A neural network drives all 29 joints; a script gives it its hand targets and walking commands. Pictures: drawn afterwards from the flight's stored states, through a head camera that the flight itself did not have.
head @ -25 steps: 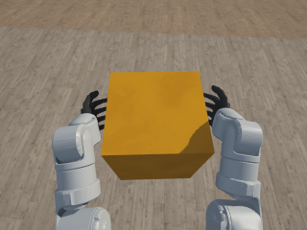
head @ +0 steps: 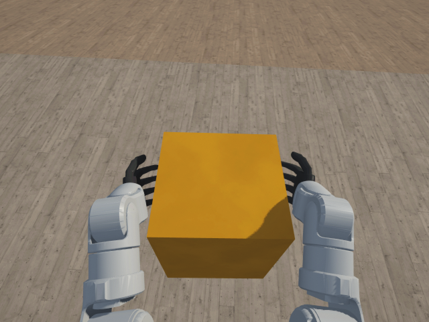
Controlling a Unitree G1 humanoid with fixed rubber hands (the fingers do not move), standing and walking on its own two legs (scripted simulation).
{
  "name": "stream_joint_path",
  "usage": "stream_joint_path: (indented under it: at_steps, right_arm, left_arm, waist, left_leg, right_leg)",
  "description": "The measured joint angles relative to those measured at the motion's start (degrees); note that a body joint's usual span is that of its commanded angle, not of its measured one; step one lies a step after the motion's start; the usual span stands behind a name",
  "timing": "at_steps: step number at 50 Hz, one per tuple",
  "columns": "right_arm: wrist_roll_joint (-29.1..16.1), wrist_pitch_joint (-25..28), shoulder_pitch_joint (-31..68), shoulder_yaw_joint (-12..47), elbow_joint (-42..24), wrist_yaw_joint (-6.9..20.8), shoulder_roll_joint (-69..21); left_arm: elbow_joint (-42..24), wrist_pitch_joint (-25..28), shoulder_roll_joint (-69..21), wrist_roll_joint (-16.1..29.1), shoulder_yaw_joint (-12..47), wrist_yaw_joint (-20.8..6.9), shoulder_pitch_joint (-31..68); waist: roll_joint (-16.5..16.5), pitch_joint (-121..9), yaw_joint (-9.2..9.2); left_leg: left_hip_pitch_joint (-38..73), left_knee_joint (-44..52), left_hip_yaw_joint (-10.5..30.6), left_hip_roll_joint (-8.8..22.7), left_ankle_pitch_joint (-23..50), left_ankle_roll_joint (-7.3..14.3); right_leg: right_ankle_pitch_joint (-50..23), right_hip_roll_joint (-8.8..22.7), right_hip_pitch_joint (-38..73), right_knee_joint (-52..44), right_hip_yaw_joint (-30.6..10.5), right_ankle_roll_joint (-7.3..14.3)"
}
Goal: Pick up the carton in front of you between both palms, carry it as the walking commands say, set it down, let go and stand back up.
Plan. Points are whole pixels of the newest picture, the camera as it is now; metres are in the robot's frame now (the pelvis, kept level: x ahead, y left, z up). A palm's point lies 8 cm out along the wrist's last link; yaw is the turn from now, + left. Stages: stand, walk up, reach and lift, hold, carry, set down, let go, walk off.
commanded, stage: carry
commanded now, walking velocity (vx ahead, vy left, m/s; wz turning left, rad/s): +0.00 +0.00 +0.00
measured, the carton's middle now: (217, 211) +0.33 +0.00 +0.04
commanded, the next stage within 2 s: none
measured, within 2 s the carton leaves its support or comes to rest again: neither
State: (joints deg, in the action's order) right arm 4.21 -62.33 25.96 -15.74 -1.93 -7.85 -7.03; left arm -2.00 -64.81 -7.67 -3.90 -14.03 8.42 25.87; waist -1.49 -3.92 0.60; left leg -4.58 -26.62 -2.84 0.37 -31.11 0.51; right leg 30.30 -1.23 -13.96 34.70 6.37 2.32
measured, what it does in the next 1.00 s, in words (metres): stands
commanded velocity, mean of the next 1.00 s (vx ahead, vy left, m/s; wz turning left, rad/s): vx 0.00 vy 0.00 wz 0.00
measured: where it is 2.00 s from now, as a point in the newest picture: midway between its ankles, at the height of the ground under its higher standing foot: outside the picture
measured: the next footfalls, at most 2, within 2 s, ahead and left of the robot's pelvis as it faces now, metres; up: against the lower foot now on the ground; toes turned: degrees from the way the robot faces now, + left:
none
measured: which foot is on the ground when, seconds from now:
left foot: down 0.00-1.00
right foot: down 0.00-1.00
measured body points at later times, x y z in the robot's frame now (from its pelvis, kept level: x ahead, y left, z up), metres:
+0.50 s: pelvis -0.02 +0.00 +0.00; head -0.05 +0.00 +0.45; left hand +0.31 +0.16 +0.11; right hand +0.31 -0.15 +0.12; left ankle -0.09 +0.09 -0.74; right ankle -0.03 -0.09 -0.72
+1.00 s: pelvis -0.04 +0.00 +0.01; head -0.07 +0.00 +0.46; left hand +0.28 +0.16 +0.12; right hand +0.29 -0.15 +0.12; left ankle -0.09 +0.09 -0.74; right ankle -0.03 -0.09 -0.72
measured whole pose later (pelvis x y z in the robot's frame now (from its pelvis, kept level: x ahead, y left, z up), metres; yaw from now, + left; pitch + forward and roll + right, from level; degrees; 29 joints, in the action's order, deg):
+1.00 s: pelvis -0.04 +0.00 +0.01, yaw +1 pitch -1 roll -1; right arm 4.6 -63.0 27.3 -15.9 0.8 -8.0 -6.8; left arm -0.2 -65.9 -7.5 -4.4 -14.7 8.5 26.8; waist -1.2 -3.3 0.1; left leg -5.0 -24.1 -2.4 -0.4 -26.7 1.0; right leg 25.3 -0.5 -13.9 31.5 6.9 2.2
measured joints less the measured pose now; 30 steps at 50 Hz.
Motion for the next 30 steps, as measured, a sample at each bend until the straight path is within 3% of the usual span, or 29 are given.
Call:
stream_joint_path:
  at_steps: [30]
  right_arm:
    - [0.48, -0.64, 0.90, -0.20, 2.44, -0.07, 0.20]
  left_arm:
    - [2.02, -0.88, 0.27, -0.42, -0.40, 0.08, 0.78]
  waist:
    - [0.20, 0.25, -0.35]
  left_leg:
    - [0.86, 2.57, 0.49, -0.55, 3.05, 0.38]
  right_leg:
    - [-3.23, 0.53, 1.09, -2.63, 0.51, -0.14]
